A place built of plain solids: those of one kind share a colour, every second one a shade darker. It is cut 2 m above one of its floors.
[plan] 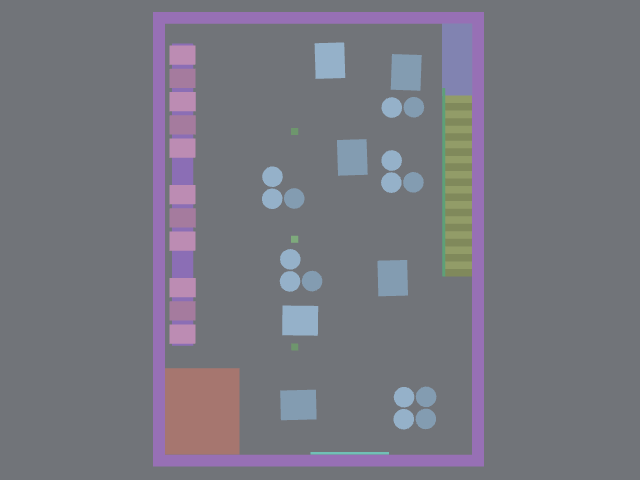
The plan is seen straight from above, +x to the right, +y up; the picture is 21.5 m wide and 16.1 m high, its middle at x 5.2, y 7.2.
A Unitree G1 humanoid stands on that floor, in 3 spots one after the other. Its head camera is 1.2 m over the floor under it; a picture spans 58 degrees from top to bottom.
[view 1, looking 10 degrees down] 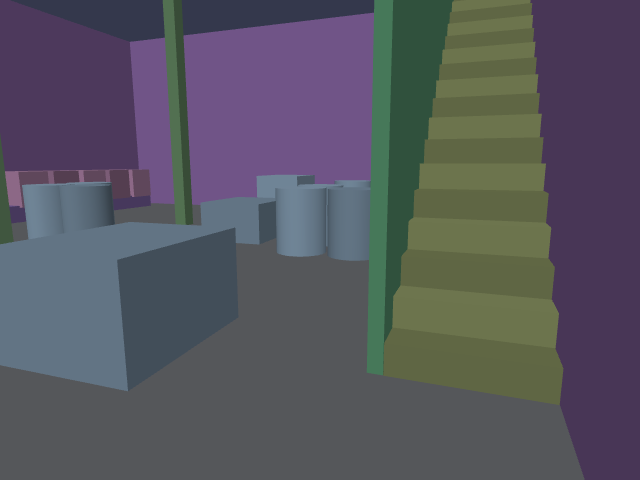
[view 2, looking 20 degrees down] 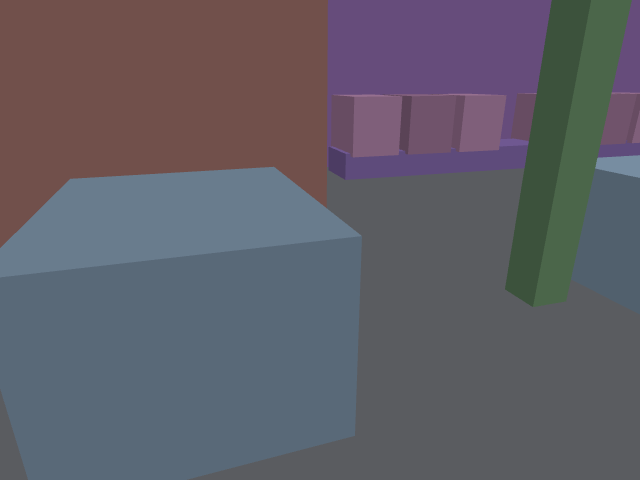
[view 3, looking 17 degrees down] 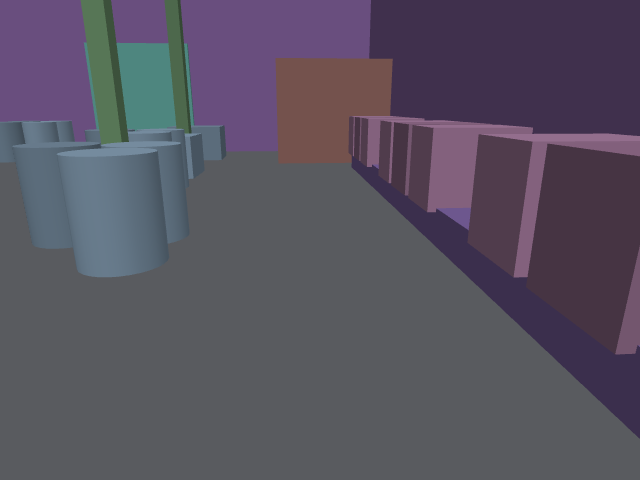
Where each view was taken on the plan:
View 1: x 9.85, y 3.67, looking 110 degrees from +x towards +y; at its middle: load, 5.75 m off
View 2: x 6.20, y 1.70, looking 163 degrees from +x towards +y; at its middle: load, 1.27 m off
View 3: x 2.25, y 12.75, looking -94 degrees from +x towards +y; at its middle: ground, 4.10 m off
